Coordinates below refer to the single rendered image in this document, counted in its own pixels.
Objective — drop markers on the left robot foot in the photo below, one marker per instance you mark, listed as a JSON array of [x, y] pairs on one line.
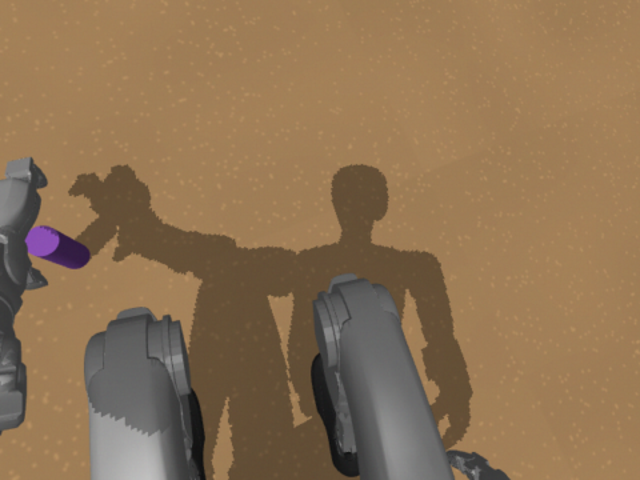
[[198, 436]]

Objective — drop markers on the can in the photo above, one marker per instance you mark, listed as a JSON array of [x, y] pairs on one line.
[[50, 244]]

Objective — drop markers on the right robot hand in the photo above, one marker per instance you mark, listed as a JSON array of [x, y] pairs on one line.
[[474, 466]]

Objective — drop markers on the right robot foot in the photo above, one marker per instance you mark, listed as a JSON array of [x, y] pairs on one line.
[[346, 463]]

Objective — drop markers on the left robot hand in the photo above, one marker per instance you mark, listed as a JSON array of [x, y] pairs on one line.
[[20, 204]]

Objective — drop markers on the left robot arm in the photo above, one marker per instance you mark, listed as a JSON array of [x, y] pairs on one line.
[[13, 378]]

